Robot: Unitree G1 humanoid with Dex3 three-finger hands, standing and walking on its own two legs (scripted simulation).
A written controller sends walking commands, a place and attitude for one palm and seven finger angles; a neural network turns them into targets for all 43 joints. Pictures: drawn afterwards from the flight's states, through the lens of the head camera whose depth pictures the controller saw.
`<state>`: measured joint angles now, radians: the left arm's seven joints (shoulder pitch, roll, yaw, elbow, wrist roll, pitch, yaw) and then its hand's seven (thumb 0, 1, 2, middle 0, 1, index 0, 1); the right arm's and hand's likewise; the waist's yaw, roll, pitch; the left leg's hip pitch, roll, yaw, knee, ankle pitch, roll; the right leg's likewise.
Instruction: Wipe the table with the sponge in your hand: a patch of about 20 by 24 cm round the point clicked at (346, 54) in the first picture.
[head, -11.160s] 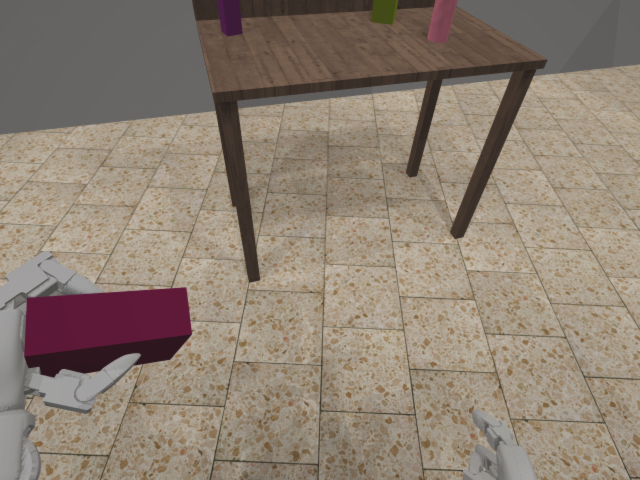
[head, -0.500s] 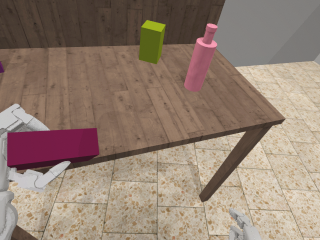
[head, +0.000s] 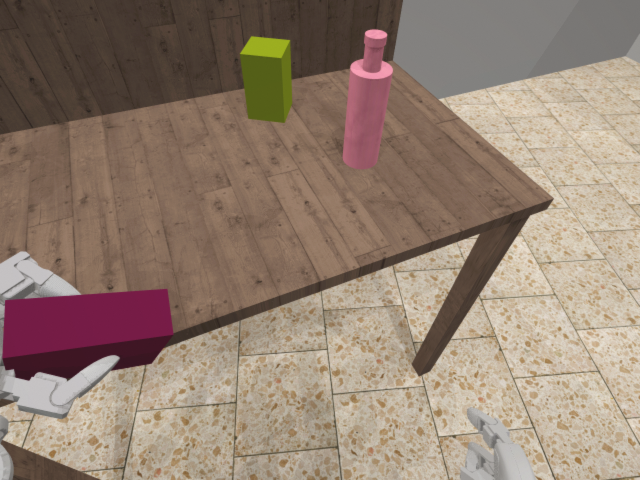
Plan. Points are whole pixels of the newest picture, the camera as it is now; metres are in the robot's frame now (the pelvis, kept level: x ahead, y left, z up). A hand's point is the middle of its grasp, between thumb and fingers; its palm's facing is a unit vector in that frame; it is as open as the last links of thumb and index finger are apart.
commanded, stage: look again from close up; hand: left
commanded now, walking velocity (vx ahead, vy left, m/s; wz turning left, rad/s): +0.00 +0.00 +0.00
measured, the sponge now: (115, 334) +0.23 +0.22 +0.12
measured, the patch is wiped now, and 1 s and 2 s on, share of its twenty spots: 0.00 0.00 0.00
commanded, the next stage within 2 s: come to a stop and stand still in 0.32 s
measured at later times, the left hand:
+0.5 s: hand (123, 305) +0.25 +0.21 +0.14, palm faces +0.35 -0.84 -0.41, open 9.1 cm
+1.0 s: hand (119, 359) +0.20 +0.20 +0.13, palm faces +0.22 -0.88 -0.42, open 9.1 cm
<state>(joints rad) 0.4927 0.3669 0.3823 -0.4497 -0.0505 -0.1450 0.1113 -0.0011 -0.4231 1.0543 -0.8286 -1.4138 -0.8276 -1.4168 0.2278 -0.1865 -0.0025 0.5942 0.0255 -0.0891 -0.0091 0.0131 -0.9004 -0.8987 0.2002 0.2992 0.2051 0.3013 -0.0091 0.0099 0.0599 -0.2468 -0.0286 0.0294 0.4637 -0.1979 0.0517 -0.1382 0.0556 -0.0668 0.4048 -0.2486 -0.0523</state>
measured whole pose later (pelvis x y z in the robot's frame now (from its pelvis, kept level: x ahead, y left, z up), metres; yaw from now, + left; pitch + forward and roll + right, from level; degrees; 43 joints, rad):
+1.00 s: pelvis -0.02 -0.01 -0.01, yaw -3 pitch -2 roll +0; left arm 0.53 0.37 0.29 -0.46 -0.05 -0.14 0.07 0.00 -0.43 1.06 -0.83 -1.41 -0.83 -1.41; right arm 0.24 -0.19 0.01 0.53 0.04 -0.05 -0.02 0.01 -0.90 -0.90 0.20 0.30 0.20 0.30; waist -0.01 -0.01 0.05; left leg -0.31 -0.01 0.02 0.67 -0.35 0.01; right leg -0.24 0.04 -0.07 0.55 -0.27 -0.08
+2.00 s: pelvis +0.01 +0.02 +0.00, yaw -2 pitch -1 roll -1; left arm 0.46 0.37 0.33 -0.44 -0.06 -0.13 0.11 0.00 -0.43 1.06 -0.83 -1.42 -0.83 -1.42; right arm 0.19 -0.21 0.02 0.55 0.02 -0.06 -0.05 0.01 -0.90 -0.90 0.20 0.30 0.20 0.30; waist 0.02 0.01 0.03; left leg -0.20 -0.04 -0.01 0.42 -0.21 0.04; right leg -0.15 0.03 -0.04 0.37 -0.21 -0.03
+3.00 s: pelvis +0.04 +0.00 -0.01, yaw -1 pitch +1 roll -1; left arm 0.44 0.36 0.32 -0.45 -0.05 -0.10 0.15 0.00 -0.43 1.06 -0.83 -1.42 -0.83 -1.42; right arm 0.22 -0.18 0.03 0.58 0.02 -0.04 -0.05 0.01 -0.90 -0.90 0.20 0.30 0.21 0.30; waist 0.01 0.00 0.00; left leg -0.23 -0.02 -0.04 0.53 -0.31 0.02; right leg -0.18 0.06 -0.05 0.48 -0.31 -0.06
